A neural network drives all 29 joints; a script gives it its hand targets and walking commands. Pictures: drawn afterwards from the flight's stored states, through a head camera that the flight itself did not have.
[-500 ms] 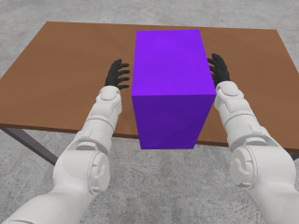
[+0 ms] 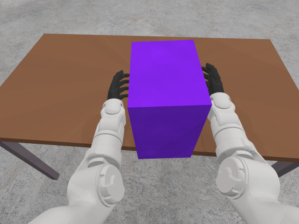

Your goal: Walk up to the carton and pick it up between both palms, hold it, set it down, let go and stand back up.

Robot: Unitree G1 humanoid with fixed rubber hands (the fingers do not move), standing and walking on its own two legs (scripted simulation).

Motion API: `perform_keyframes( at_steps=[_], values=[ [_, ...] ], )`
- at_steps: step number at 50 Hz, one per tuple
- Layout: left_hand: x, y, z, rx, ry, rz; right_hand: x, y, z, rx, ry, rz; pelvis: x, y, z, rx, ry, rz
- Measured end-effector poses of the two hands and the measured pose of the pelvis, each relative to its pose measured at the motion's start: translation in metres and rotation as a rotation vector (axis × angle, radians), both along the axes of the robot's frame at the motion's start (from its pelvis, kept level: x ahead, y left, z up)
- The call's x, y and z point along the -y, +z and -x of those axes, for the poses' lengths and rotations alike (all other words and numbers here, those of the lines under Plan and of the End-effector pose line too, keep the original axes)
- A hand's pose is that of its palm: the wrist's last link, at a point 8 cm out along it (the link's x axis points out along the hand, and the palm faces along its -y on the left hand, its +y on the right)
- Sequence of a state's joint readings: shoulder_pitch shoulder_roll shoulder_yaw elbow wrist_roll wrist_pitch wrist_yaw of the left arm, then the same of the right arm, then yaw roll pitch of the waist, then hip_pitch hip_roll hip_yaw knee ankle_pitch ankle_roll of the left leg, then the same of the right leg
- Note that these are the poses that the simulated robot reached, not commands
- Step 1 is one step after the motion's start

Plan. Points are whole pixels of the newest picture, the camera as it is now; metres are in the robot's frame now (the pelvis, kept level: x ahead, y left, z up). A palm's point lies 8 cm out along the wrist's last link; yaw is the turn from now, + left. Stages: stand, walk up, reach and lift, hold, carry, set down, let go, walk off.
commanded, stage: reach and lift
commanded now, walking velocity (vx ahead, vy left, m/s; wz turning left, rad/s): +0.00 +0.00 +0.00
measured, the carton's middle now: (163, 104) +0.47 -0.01 +0.03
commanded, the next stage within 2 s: none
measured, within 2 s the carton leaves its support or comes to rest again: leaves its support in 0.70 s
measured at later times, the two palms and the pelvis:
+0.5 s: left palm (115, 100) +0.43 +0.12 +0.09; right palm (214, 94) +0.45 -0.14 +0.10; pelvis +0.00 +0.00 +0.00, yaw +0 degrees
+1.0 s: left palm (108, 97) +0.41 +0.13 +0.12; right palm (216, 86) +0.43 -0.14 +0.15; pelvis -0.02 +0.00 +0.00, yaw +1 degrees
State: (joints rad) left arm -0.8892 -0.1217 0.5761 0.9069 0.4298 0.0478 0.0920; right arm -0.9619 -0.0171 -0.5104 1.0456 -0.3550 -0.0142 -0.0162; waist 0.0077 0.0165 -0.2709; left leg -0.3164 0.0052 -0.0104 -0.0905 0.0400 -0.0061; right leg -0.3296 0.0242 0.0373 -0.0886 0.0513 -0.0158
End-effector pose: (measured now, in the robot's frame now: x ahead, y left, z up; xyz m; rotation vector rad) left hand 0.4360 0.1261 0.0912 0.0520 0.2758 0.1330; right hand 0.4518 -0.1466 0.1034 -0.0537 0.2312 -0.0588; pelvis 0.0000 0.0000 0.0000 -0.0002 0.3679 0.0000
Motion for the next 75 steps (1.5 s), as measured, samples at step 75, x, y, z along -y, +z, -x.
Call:
perform_keyframes(
  at_steps=[75],
  values=[
    [-0.005, 0.058, 0.033, -0.01, 0.021, 0.013, -0.008, 0.07, 0.029, 0.04, 0.024, -0.013, 0.005, 0.004, 0.025, 0.123, 0.009, -0.002]
  ],
)
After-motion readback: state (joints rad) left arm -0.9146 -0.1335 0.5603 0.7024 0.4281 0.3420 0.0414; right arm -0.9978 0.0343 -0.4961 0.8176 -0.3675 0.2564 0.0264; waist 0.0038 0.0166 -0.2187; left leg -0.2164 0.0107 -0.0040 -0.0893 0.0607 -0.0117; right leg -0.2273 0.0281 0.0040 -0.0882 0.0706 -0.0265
